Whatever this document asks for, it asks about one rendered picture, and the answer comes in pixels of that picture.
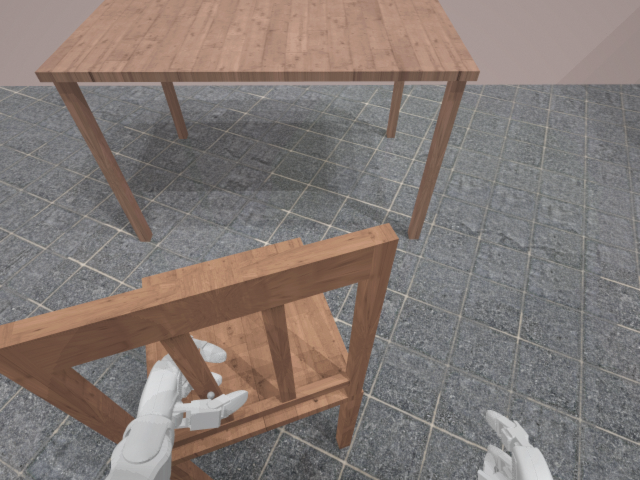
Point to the left robot hand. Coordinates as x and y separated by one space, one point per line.
166 385

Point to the left robot forearm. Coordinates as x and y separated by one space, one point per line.
145 451

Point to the chair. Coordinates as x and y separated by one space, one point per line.
264 307

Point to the table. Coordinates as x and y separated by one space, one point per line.
261 41

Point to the right robot hand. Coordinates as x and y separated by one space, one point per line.
527 462

